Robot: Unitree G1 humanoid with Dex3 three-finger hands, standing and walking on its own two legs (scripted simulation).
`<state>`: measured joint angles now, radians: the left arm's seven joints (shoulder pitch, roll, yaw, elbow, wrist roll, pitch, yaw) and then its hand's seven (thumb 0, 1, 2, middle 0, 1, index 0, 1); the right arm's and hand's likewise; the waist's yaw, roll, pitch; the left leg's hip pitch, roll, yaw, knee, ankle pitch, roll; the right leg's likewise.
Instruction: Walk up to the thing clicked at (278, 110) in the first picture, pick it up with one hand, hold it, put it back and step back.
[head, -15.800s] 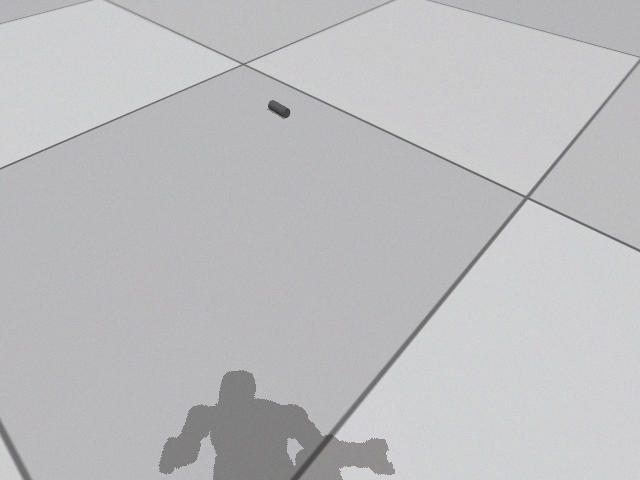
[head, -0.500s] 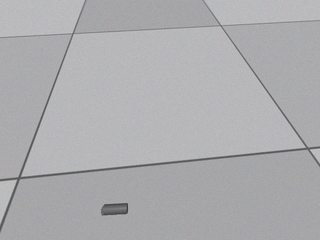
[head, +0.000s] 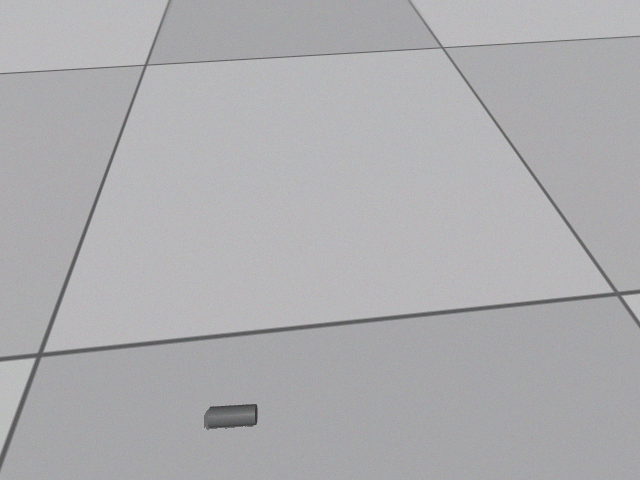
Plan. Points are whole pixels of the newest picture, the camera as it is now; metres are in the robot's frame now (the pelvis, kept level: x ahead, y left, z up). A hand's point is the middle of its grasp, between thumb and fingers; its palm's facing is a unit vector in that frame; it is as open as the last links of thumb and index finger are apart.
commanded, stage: walk up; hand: left
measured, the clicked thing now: (233, 415) +0.41 +0.27 -0.75
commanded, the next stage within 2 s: stand in 0.42 s
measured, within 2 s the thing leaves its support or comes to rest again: neither
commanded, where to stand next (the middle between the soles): +0.03 +0.03 m, yaw +1 degrees
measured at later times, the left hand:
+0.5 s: hand out of the picture +0.09 +0.25 -0.15, palm faces -0.05 -0.93 -0.36, open 7.4 cm
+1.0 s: hand out of the picture +0.11 +0.24 -0.15, palm faces -0.04 -0.94 -0.34, open 7.4 cm
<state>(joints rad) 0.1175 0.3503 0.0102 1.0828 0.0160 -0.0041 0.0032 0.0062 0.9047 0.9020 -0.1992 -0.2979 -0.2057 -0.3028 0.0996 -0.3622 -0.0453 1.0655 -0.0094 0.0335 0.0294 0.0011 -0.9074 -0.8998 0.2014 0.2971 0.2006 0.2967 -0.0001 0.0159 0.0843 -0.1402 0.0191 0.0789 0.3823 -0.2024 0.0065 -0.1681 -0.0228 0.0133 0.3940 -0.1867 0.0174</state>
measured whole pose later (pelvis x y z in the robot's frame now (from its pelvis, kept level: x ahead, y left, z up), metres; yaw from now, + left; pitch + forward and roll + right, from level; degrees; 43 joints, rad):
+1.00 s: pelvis +0.03 -0.01 +0.00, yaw +0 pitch -2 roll +0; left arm 0.12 0.35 -0.01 1.11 0.01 -0.01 0.00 0.01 0.91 0.90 -0.20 -0.30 -0.21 -0.30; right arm 0.11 -0.35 -0.02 1.13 -0.02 -0.01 0.01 0.00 -0.91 -0.90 0.20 0.30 0.20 0.30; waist -0.01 0.01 0.04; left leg -0.07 0.03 0.07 0.30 -0.20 -0.01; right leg -0.09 -0.01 0.00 0.31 -0.19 0.01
